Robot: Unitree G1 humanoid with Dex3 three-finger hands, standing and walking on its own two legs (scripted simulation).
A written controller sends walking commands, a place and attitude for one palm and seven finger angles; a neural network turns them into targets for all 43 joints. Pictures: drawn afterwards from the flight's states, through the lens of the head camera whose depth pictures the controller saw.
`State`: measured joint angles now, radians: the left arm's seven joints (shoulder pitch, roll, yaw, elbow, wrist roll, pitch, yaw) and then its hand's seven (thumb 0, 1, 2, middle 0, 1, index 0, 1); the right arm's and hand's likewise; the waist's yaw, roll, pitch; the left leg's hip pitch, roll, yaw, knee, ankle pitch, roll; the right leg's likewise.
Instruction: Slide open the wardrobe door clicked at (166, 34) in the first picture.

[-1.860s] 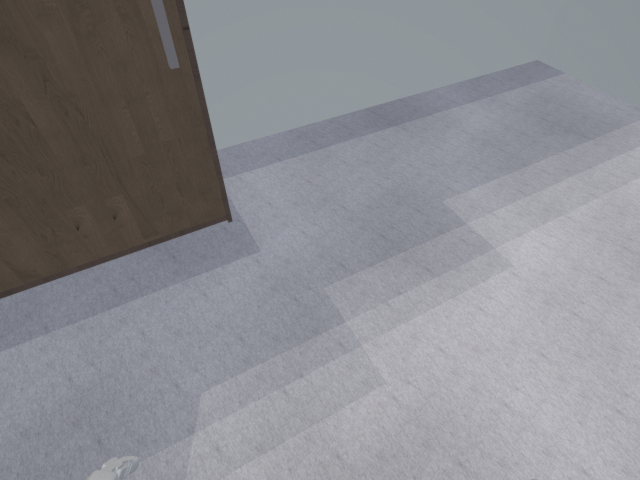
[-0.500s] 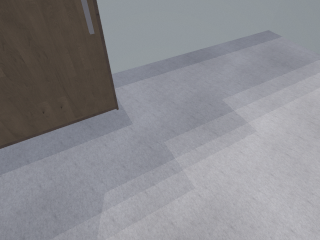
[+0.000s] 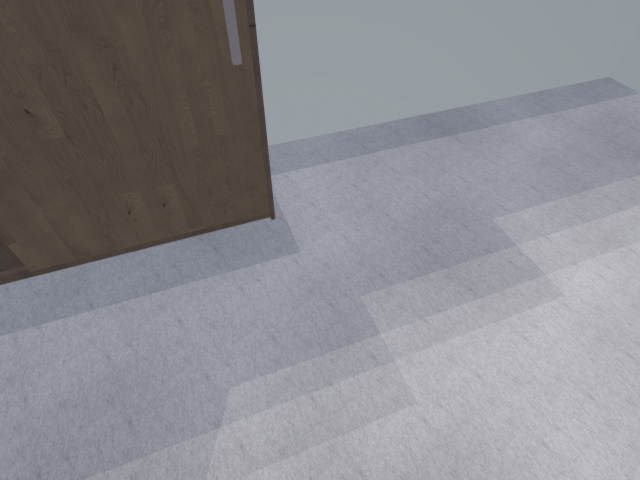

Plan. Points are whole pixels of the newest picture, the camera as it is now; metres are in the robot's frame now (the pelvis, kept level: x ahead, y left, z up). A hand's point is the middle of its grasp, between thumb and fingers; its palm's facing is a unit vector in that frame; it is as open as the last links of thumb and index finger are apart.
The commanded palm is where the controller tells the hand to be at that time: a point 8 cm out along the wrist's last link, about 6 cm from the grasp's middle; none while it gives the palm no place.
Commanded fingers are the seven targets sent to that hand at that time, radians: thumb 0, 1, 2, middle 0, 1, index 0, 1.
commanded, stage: walk to a spot facing it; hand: right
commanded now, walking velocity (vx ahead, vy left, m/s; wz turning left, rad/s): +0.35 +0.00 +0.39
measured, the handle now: (228, 12) +1.22 +0.32 +0.10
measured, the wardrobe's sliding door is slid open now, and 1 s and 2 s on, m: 0.00 0.00 0.00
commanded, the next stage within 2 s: take the last steps up to it in 1.02 s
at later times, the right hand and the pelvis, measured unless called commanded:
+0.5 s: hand out of the picture +0.17 -0.18 -0.19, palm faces -0.03 +0.99 -0.12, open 7.3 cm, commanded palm none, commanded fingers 0.00 -0.90 -0.90 0.20 0.30 0.20 0.30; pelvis +0.20 -0.01 -0.01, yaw +7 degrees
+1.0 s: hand (402, 273) +0.54 -0.14 -0.17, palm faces -0.37 +0.92 -0.15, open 7.4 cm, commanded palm none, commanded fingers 0.00 -0.90 -0.90 0.20 0.30 0.20 0.30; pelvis +0.39 -0.01 +0.00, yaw +22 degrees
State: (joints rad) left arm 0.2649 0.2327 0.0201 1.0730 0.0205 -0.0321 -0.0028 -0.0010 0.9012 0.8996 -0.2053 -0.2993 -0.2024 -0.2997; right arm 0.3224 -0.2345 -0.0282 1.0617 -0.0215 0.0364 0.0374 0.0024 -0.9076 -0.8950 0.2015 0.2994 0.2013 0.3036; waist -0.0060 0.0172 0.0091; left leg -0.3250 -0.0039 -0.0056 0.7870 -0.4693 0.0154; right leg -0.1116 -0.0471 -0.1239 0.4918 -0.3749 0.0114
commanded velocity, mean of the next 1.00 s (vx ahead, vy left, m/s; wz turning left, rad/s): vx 0.27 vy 0.00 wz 0.42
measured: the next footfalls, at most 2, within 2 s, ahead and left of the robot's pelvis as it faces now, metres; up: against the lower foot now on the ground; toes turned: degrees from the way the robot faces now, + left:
left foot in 0.10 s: +0.10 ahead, +0.13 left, +0.00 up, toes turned +6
right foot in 0.50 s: +0.35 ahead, -0.10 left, +0.00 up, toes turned -1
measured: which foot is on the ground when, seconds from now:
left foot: up 0.00-0.08, down 0.10-0.52, up 0.54-1.00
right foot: down 0.00-0.10, up 0.12-0.48, down 0.50-1.00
